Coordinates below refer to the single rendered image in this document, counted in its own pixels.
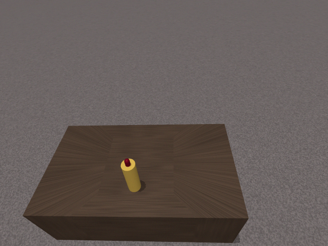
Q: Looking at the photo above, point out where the bottle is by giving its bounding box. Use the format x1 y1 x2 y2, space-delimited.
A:
121 158 141 192

